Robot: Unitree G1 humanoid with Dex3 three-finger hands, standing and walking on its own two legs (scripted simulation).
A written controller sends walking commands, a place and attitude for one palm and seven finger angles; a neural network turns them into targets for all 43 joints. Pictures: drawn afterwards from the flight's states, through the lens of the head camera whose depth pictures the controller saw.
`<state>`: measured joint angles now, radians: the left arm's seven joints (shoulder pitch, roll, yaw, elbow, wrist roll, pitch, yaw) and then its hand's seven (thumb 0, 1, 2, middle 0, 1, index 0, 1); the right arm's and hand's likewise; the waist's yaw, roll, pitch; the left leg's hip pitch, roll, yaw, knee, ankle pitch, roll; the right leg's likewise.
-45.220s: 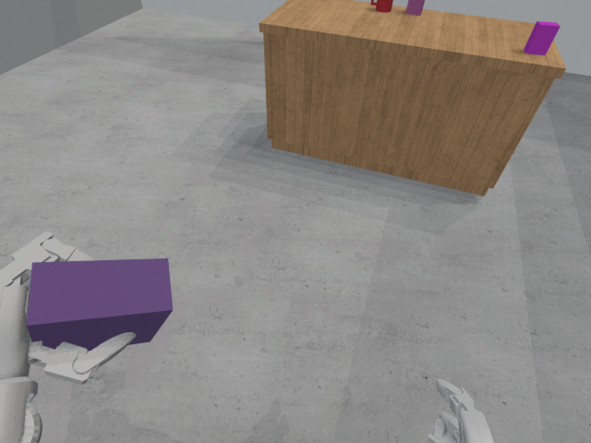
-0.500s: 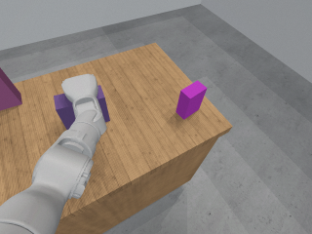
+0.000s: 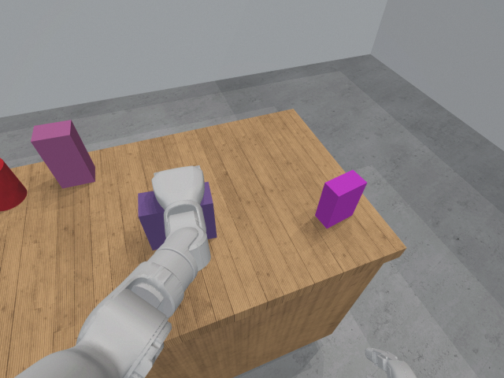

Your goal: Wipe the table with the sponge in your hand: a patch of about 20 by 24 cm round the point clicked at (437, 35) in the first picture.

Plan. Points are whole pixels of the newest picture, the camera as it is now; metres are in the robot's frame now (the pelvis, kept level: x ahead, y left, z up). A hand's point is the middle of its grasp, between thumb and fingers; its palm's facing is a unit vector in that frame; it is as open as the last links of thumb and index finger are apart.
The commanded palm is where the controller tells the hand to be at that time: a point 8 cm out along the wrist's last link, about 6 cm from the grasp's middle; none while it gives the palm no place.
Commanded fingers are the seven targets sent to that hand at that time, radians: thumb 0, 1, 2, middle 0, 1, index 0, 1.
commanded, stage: wipe back along the third lane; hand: left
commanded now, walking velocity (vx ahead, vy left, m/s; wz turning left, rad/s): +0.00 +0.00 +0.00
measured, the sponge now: (181, 222) +0.40 +0.17 -0.02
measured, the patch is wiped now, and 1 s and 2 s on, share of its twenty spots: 1.00 1.00 1.00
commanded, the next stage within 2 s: slide back across to the middle lane in 1.60 s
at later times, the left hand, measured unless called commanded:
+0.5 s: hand (194, 229) +0.36 +0.13 +0.03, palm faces -0.06 -0.03 -1.00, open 9.8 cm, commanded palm +0.31 +0.11 +0.06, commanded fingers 0.00 0.10 1.30 -1.20 -1.60 -1.20 -1.60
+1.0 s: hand (205, 253) +0.31 +0.10 +0.03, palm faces -0.04 -0.04 -1.00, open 9.8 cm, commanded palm +0.27 +0.09 +0.06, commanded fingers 0.00 0.10 1.30 -1.20 -1.60 -1.20 -1.60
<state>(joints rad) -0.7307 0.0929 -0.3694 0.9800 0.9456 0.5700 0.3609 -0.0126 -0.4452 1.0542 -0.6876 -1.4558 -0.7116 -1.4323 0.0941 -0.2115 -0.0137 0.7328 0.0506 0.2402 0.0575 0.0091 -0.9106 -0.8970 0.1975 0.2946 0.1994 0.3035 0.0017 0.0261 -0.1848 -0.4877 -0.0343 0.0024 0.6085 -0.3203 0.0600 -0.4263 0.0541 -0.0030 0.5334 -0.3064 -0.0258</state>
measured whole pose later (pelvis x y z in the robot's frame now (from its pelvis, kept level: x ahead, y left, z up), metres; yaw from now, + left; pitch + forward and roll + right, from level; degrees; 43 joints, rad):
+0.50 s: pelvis -0.02 -0.03 +0.00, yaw +0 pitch +7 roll +0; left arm -0.57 0.11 -0.39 0.85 0.94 0.55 0.33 -0.01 -0.45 1.05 -0.69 -1.45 -0.71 -1.43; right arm 0.10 -0.23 0.00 0.73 0.07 0.26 0.03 0.01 -0.91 -0.90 0.20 0.29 0.20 0.30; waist 0.02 0.04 -0.15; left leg -0.39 -0.02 -0.01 0.55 -0.27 0.02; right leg -0.35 0.07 -0.01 0.51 -0.28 -0.07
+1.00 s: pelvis -0.02 -0.05 +0.01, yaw +0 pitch +3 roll +0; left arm -0.35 0.12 -0.48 0.59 0.97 0.58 0.30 0.01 -0.44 1.05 -0.69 -1.45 -0.71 -1.43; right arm 0.02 -0.24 0.01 0.68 0.09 0.26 0.06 0.01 -0.91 -0.90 0.20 0.29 0.20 0.30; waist 0.06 0.06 -0.15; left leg -0.31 -0.01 0.00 0.53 -0.27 0.00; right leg -0.29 0.08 -0.01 0.52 -0.29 -0.09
